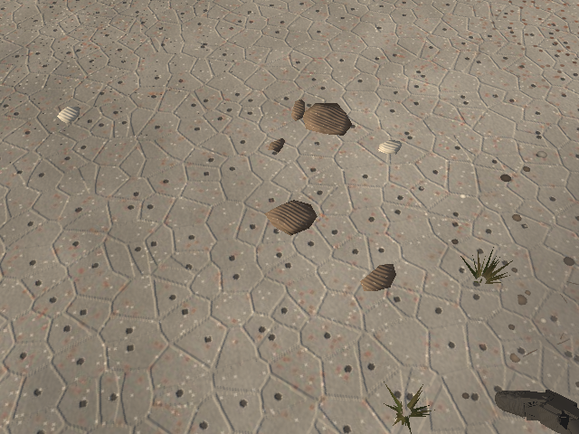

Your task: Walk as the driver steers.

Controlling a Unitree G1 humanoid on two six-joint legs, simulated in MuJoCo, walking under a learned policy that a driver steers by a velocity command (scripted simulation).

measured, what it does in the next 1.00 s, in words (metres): walks ahead, turning right: left foot, then right foot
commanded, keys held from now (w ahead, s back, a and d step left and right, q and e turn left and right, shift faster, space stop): w+e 0.62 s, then no key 0.38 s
